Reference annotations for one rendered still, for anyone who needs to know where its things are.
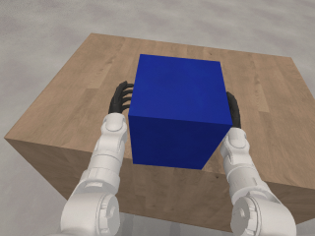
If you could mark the robot right forearm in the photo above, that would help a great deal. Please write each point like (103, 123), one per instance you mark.
(240, 171)

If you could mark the robot left forearm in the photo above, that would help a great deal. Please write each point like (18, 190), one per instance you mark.
(103, 171)

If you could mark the left robot upper arm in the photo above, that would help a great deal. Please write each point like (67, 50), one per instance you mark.
(90, 214)

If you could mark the right robot upper arm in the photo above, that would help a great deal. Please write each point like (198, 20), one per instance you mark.
(253, 216)

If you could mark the left robot hand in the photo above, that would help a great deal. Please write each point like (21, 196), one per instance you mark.
(116, 103)

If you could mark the pedestal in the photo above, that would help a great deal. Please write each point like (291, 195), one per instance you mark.
(57, 134)

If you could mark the carton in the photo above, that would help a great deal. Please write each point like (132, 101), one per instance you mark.
(179, 111)

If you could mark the right robot hand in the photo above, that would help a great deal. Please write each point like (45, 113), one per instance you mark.
(234, 111)

